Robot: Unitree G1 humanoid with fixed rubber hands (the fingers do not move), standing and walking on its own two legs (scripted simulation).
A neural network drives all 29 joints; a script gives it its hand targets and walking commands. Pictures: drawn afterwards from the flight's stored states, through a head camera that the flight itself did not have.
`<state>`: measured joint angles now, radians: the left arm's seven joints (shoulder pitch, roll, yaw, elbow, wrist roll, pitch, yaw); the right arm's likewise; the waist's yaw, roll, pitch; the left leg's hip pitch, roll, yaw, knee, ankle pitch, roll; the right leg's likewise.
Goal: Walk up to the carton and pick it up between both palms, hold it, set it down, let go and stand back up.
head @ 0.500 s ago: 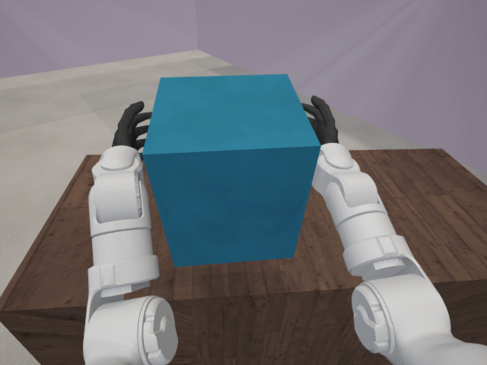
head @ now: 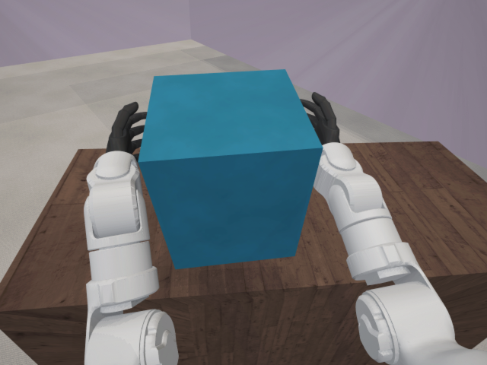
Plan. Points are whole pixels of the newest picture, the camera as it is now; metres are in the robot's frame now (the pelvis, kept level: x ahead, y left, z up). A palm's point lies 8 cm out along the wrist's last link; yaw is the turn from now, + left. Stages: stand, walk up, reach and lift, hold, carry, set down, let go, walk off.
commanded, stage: hold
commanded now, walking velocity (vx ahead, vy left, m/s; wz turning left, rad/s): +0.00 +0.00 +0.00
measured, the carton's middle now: (228, 171) +0.39 +0.00 +0.18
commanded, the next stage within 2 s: none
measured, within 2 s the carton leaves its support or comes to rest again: neither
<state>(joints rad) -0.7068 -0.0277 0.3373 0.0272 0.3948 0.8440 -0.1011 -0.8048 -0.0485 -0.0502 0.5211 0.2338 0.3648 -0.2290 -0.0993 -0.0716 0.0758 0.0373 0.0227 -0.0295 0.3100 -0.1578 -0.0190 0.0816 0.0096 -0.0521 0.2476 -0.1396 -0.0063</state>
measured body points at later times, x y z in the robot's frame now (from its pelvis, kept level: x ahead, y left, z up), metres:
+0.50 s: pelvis -0.01 +0.00 +0.00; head -0.06 +0.03 +0.45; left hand +0.37 +0.16 +0.24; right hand +0.38 -0.14 +0.24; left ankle +0.02 +0.13 -0.75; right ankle +0.01 -0.11 -0.75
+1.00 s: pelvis +0.00 +0.00 +0.00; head -0.05 +0.03 +0.45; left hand +0.37 +0.16 +0.24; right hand +0.38 -0.15 +0.23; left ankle +0.02 +0.13 -0.75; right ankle +0.01 -0.11 -0.75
